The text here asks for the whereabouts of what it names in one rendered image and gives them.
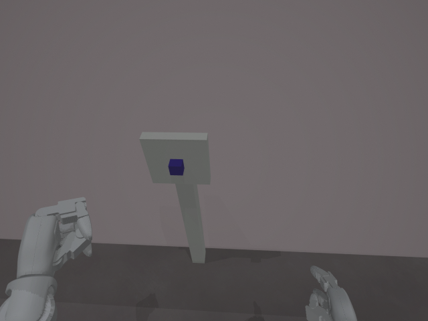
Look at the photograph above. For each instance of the left robot hand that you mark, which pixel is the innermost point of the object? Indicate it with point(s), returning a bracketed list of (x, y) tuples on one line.
[(43, 234)]

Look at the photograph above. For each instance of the button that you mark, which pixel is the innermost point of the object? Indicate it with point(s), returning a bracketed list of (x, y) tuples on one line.
[(176, 166)]

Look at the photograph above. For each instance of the panel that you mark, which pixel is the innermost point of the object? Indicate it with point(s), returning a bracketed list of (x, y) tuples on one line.
[(193, 148)]

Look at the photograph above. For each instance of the right robot hand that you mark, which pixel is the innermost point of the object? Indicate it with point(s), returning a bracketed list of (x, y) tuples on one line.
[(336, 303)]

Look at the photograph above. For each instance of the left robot forearm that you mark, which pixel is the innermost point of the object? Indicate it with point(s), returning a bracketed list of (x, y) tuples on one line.
[(31, 298)]

